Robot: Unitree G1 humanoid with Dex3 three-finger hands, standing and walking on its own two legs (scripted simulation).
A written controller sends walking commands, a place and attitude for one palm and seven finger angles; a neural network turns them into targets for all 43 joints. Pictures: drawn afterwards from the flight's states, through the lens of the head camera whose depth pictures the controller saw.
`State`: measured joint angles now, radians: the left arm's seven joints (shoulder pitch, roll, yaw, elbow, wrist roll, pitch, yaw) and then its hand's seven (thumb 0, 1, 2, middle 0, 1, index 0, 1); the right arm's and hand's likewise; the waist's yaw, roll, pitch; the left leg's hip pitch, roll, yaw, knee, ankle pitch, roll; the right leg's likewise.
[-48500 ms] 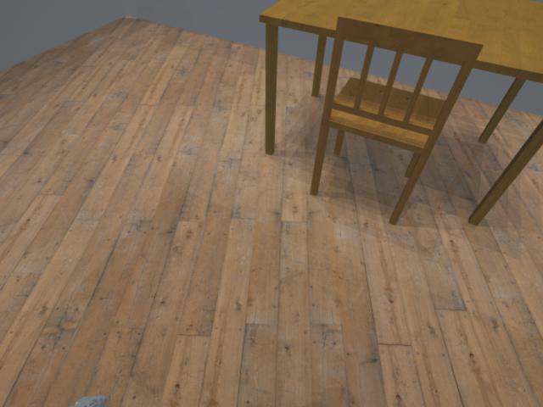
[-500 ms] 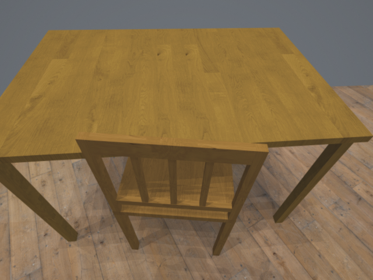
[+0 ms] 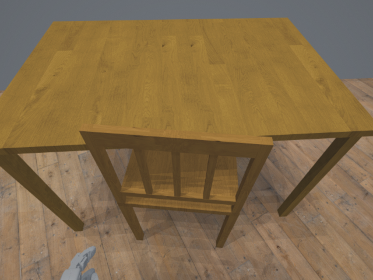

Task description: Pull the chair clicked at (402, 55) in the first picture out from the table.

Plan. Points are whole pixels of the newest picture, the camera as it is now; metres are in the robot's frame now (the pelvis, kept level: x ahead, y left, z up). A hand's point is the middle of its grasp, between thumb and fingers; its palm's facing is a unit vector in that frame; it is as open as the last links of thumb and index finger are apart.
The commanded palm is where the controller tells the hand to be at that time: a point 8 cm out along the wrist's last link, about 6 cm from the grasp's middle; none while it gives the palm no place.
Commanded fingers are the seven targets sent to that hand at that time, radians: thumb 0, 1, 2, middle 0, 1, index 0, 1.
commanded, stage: raise the hand toward the chair's back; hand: left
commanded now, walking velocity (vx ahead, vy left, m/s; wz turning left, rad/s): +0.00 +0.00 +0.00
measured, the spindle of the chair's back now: (176, 174) +0.41 +0.06 -0.10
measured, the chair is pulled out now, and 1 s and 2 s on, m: -0.08 -0.08 -0.08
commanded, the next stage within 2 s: aim the fingers beside a spindle in 1.98 s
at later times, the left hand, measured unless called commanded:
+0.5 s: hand (111, 267) +0.15 +0.17 -0.06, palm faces +0.01 -1.00 -0.06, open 11.0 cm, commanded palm +0.14 +0.23 -0.05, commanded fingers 0.00 0.15 0.58 -0.13 -0.18 -0.13 -0.18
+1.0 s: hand (106, 250) +0.18 +0.19 -0.05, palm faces -0.01 -1.00 -0.04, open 15.2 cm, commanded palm +0.16 +0.25 -0.04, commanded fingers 0.00 -0.43 0.33 -0.07 -0.09 -0.07 -0.09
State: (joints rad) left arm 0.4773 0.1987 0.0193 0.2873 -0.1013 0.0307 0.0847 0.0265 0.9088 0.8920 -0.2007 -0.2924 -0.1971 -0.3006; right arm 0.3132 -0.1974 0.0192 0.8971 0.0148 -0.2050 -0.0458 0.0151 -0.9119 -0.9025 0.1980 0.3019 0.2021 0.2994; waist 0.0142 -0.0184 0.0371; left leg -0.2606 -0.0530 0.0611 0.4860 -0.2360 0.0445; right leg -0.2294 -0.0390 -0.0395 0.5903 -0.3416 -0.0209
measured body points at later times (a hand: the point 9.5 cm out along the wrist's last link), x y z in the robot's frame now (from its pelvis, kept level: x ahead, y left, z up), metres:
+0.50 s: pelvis -0.05 -0.04 -0.10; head +0.01 -0.03 +0.34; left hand +0.15 +0.22 -0.05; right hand +0.18 -0.25 -0.17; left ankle +0.01 +0.09 -0.73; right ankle -0.04 -0.12 -0.73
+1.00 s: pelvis -0.04 -0.01 -0.09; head +0.03 +0.01 +0.36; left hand +0.18 +0.24 -0.04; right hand +0.15 -0.26 -0.15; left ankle +0.01 +0.09 -0.73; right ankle -0.04 -0.12 -0.73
